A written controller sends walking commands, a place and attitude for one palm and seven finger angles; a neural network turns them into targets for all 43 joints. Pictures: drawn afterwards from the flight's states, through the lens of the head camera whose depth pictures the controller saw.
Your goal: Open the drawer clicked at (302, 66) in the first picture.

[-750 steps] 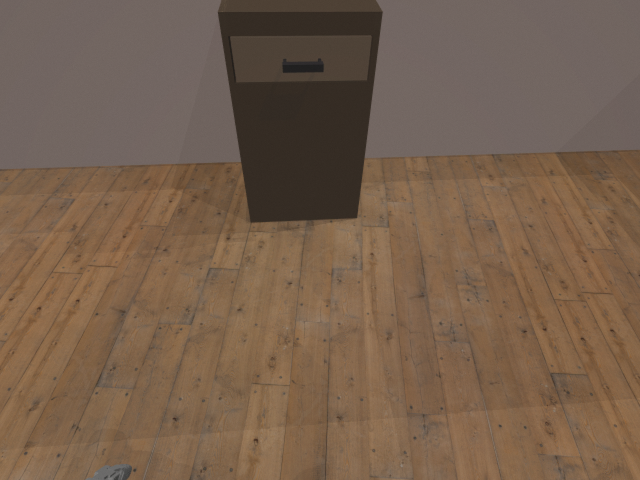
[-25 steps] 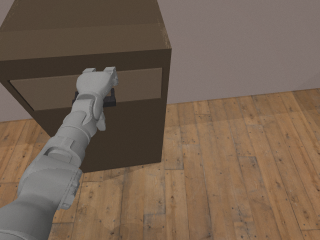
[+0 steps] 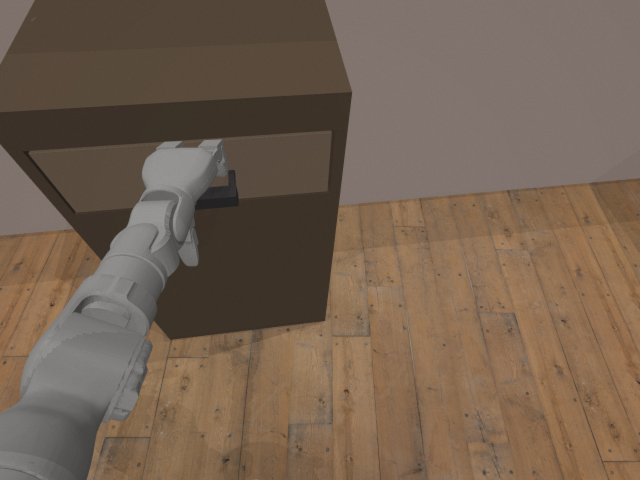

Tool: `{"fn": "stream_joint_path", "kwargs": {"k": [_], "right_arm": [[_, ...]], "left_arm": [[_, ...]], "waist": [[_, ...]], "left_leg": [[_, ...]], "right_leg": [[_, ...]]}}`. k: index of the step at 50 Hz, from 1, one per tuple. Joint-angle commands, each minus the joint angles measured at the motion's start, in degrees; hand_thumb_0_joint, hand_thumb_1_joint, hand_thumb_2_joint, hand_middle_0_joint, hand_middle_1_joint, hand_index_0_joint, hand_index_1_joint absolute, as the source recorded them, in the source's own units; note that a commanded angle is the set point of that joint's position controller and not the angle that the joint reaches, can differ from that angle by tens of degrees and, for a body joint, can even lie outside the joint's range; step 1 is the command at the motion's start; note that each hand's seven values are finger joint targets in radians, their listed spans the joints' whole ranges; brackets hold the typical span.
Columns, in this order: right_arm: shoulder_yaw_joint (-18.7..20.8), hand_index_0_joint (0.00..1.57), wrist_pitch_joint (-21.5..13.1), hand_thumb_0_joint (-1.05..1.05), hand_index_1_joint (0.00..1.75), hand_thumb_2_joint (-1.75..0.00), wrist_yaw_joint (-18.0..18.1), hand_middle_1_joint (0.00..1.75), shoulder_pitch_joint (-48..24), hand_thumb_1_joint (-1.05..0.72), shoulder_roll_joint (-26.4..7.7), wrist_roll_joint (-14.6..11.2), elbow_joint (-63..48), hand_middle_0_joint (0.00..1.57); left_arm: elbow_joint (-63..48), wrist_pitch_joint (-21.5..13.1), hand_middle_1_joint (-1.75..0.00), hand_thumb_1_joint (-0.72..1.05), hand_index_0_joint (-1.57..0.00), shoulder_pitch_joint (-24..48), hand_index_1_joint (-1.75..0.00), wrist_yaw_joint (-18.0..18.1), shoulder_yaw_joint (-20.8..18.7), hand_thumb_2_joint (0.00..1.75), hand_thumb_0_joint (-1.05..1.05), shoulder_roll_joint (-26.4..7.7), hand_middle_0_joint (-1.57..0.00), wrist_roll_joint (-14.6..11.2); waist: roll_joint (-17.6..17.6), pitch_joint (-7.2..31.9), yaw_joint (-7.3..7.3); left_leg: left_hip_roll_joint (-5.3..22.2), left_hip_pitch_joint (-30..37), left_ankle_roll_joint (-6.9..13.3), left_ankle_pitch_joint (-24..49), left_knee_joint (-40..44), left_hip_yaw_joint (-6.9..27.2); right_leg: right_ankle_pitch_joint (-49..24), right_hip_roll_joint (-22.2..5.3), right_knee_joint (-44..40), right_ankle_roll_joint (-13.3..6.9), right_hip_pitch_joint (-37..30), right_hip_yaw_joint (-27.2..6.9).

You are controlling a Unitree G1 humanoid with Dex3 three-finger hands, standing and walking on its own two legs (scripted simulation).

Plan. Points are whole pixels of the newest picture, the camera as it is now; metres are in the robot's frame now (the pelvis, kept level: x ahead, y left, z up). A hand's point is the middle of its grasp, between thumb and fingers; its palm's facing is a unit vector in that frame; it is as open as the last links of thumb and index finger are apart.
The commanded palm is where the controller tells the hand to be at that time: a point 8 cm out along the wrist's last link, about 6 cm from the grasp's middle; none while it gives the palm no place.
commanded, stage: lower the fingers behind the handle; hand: left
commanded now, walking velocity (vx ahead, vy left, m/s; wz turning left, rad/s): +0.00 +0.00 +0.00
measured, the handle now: (196, 188) +0.56 +0.17 -0.02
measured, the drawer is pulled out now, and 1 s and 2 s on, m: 0.00 0.00 0.00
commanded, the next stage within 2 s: close the thumb around the handle in 1.46 s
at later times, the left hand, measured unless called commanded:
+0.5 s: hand (206, 208) +0.50 +0.14 +0.00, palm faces -0.16 -0.07 -0.99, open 13.9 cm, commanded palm +0.49 +0.16 +0.05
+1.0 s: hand (205, 217) +0.50 +0.15 -0.02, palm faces -0.18 -0.02 -0.98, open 13.9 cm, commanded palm +0.49 +0.15 +0.01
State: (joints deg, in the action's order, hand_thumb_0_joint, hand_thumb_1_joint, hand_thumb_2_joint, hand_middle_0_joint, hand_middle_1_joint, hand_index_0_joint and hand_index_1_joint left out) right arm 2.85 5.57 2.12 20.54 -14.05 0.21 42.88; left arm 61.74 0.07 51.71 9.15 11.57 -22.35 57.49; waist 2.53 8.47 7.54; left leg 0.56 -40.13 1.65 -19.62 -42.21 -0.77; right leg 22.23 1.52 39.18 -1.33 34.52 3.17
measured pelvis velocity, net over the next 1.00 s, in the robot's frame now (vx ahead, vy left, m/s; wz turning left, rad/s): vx -0.02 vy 0.00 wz -0.04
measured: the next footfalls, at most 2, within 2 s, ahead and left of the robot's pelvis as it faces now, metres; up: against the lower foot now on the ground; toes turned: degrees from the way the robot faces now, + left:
none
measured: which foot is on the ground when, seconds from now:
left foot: down 0.00-1.00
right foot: down 0.00-1.00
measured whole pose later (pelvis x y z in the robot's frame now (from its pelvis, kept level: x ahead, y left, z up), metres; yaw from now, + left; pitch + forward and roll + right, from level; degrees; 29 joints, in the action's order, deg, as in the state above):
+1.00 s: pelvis -0.02 +0.00 -0.03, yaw -2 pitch +24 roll -2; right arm 1.0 3.3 1.7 20.6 -13.2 1.0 41.2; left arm 73.5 8.1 58.2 16.6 6.5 -23.6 60.3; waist 3.6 9.8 11.8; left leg 2.1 -53.5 1.8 -21.9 -51.6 -2.0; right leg 24.2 2.6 49.2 -1.3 48.8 2.0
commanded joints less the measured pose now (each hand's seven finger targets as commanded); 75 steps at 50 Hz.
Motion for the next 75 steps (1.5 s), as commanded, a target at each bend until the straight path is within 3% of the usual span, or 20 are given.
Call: {"fn": "stream_joint_path", "kwargs": {"k": [1,5,7,11,13,16,20,24,27,31,35,39,42,45,48,52,55,58,66,75], "right_arm": [[2.91,0.2,-1.51,0.0,0.3,-0.9,0.39,0.3,8.05,-0.9,-8.44,0.74,-3.85,0.2],[2.82,0.2,-2.37,0.0,0.3,-0.9,-0.63,0.3,6.22,-0.9,-8.23,2.28,-4.63,0.2],[2.94,0.2,-2.35,0.0,0.3,-0.9,-1.27,0.3,5.73,-0.9,-8.45,2.44,-4.68,0.2],[3.33,0.2,-1.2,0.0,0.3,-0.9,-1.95,0.3,7.05,-0.9,-9.48,1.27,-3.56,0.2],[3.64,0.2,-0.83,0.0,0.3,-0.9,-1.82,0.3,7.8,-0.9,-9.62,0.55,-3.01,0.2],[3.91,0.2,-1.26,0.0,0.3,-0.9,-0.54,0.3,9.16,-0.9,-9.85,0.37,-2.27,0.2],[3.42,0.2,-2.05,0.0,0.3,-0.9,0.55,0.3,9.78,-0.9,-9.18,1.08,-1.04,0.2],[2.72,0.2,-2.2,0.0,0.3,-0.9,0.51,0.3,10.26,-0.9,-8.71,1.29,-2.18,0.2],[2.53,0.2,-2.5,0.0,0.3,-0.9,-0.24,0.3,9.24,-0.9,-8.4,2.05,-3.77,0.2],[3.4,0.2,-2.98,0.0,0.3,-0.9,-1.83,0.3,8.67,-0.9,-8.77,2.94,-3.89,0.2],[3.07,0.2,-1.76,0.0,0.3,-0.9,-2.42,0.3,7.99,-0.9,-9.48,2.38,-2.65,0.2],[2.17,0.2,-0.58,0.0,0.3,-0.9,-1.77,0.3,7.38,-0.9,-9.78,0.95,-2.37,0.2],[1.93,0.2,-1.06,0.0,0.3,-0.9,-0.53,0.3,8.06,-0.9,-9.75,0.38,-3.06,0.2],[2.07,0.2,-2.42,0.0,0.3,-0.9,0.44,0.3,9.38,-0.9,-9.5,0.59,-2.58,0.2],[1.81,0.2,-3.16,0.0,0.3,-0.9,0.93,0.3,9.99,-0.9,-9.23,1.03,-3.26,0.2],[2.19,0.2,-4.22,0.0,0.3,-0.9,0.59,0.3,10.18,-0.9,-8.53,1.92,-4.14,0.2],[3.05,0.2,-4.91,0.0,0.3,-0.9,-0.27,0.3,10.94,-0.9,-8.37,2.06,-3.53,0.2],[4.04,0.2,-4.83,0.0,0.3,-0.9,-1.31,0.3,11.75,-0.9,-8.85,2.37,-2.38,0.2],[2.32,0.2,-2.7,0.0,0.3,-0.9,-1.66,0.3,11.27,-0.9,-9.73,1.59,-1.06,0.2],[1.74,0.2,-3.16,0.0,0.3,-0.9,-0.1,0.3,11.07,-0.9,-9.3,1.35,-2.67,0.2]], "left_arm": [[-11.67,-5.22,-1.2,-0.5,-0.3,25.5,-1.2,9.51,-12.01,0.3,0.0,-15.27,-0.3,3.41],[-10.33,0.57,-1.2,-0.5,-0.3,26.28,-1.2,21.29,-17.92,0.3,0.0,-19.86,-0.3,6.96],[-8.55,6.0,-1.2,-0.5,-0.3,28.09,-1.2,24.8,-15.73,0.3,0.0,-17.71,-0.3,8.04],[-3.74,15.29,-1.2,-0.5,-0.3,33.33,-1.2,22.72,-11.85,0.3,0.0,-15.76,-0.3,6.4],[-4.06,16.76,-1.2,-0.5,-0.3,36.81,-1.2,18.13,-6.46,0.3,0.0,-10.41,-0.3,3.35],[-6.05,12.71,-1.2,-0.5,-0.3,35.4,-1.2,9.95,-3.1,0.3,0.0,-7.11,-0.3,0.13],[-5.31,3.0,-1.2,-0.5,-0.3,28.12,-1.2,4.21,0.18,0.3,0.0,-2.35,-0.3,1.35],[-3.09,-2.7,-1.2,-0.5,-0.3,20.56,-1.2,8.92,-9.88,0.3,0.0,-12.11,-0.3,4.38],[-4.56,-1.41,-1.2,-0.5,-0.3,20.12,-1.2,16.28,-15.04,0.3,0.0,-16.61,-0.3,6.16],[-6.95,4.87,-1.2,-0.5,-0.3,24.56,-1.2,24.51,-15.44,0.3,0.0,-15.76,-0.3,8.49],[-2.92,13.76,-1.2,-0.5,-0.3,29.35,-1.2,26.11,-15.01,0.3,0.0,-17.46,-0.3,7.65],[4.62,19.97,-1.2,-0.5,-0.3,30.57,-1.2,21.85,-11.6,0.3,0.0,-16.49,-0.3,4.45],[5.78,18.26,-1.2,-0.5,-0.3,31.31,-1.2,15.14,-6.29,0.3,0.0,-11.49,-0.3,2.67],[4.93,10.76,-1.2,-0.5,-0.3,28.69,-1.2,8.88,-3.6,0.3,0.0,-8.06,-0.3,2.33],[4.34,4.42,-1.2,-0.5,-0.3,22.85,-1.2,7.23,-6.01,0.3,0.0,-10.02,-0.3,3.76],[-2.16,-1.26,-1.2,-0.5,-0.3,22.67,-1.2,12.06,-10.26,0.3,0.0,-13.51,-0.3,6.35],[-3.58,-0.59,-1.2,-0.5,-0.3,24.98,-1.2,16.55,-9.54,0.3,0.0,-11.46,-0.3,7.01],[-7.09,1.58,-1.2,-0.5,-0.3,29.37,-1.2,20.77,-10.28,0.3,0.0,-11.61,-0.3,6.4],[0.42,12.75,-1.2,-0.5,-0.3,34.01,-1.2,19.73,-10.54,0.3,0.0,-16.06,-0.3,4.74],[2.33,5.8,-1.2,-0.5,-0.3,25.33,-1.2,12.35,-9.51,0.3,0.0,-14.25,-0.3,4.17]], "waist": [[3.17,20.58,0.06],[2.45,27.57,-1.39],[3.24,29.37,-0.15],[1.69,33.02,2.95],[1.4,32.57,5.2],[1.27,31.74,6.33],[2.13,20.62,6.18],[1.81,17.74,1.95],[3.33,22.33,-0.61],[4.89,30.58,0.16],[2.18,32.39,1.87],[-1.29,27.46,3.94],[-1.46,24.94,6.17],[-2.15,21.74,7.44],[-0.42,19.41,5.33],[3.6,24.33,3.0],[3.14,25.22,4.04],[7.0,33.93,4.25],[5.83,31.63,5.18],[-0.38,22.82,5.25]], "left_leg": [[-1.33,14.59,0.99,22.08,-1.32,1.39],[-1.43,9.83,0.49,25.79,-4.82,0.66],[-1.22,10.18,0.32,25.26,-5.15,-0.13],[-0.89,13.86,0.37,24.51,-4.29,-0.43],[-0.61,17.45,0.64,23.61,-3.24,-0.13],[-0.27,21.74,1.11,25.22,-2.6,1.19],[0.13,20.11,1.23,24.34,-3.06,2.61],[-0.37,10.05,1.08,20.34,-4.67,2.1],[-0.55,5.93,0.72,21.87,-6.28,1.21],[-0.14,8.76,0.1,26.66,-8.79,0.81],[-0.63,8.0,0.25,23.8,-8.01,0.02],[-1.25,5.31,0.93,16.64,-5.26,-0.88],[-1.04,6.12,1.39,15.0,-4.84,-0.54],[-0.66,6.41,1.74,14.52,-6.12,0.5],[-0.5,2.93,1.73,14.37,-8.18,0.76],[-0.25,0.85,1.53,15.6,-11.74,0.91],[-0.02,1.43,1.2,16.63,-12.88,1.52],[0.27,8.48,0.59,21.54,-13.65,2.43],[-0.55,6.91,0.84,19.37,-10.46,1.3],[-0.48,1.48,1.68,16.39,-9.81,0.84]], "right_leg": [[-19.58,2.04,1.02,-0.74,1.87,-2.25],[-22.81,2.25,5.39,-0.82,0.82,-1.31],[-22.73,2.39,5.33,-0.49,1.32,-1.14],[-24.3,2.47,2.95,0.38,-1.39,-1.6],[-24.0,2.57,0.75,0.83,-1.29,-1.92],[-24.97,2.47,-0.88,1.11,-0.54,-2.29],[-19.36,2.76,-0.45,0.33,7.53,-1.25],[-16.94,2.65,3.4,-0.7,8.35,-1.46],[-18.73,2.46,6.61,-0.92,6.89,-1.33],[-21.99,2.72,8.6,-0.66,6.75,-0.89],[-22.75,2.62,6.98,-0.05,2.94,-1.43],[-20.44,2.24,3.32,0.96,-0.15,-2.37],[-20.09,2.08,2.15,1.25,1.15,-2.74],[-18.42,2.06,2.72,1.06,5.13,-2.62],[-16.77,2.09,5.77,0.53,9.22,-2.36],[-16.27,2.11,9.85,-0.14,12.31,-2.55],[-15.55,2.39,10.33,-0.18,14.14,-2.06],[-17.37,2.7,10.64,-0.18,14.32,-1.74],[-19.63,2.78,7.61,0.26,8.07,-1.84],[-19.66,2.55,6.91,0.57,7.31,-2.25]]}}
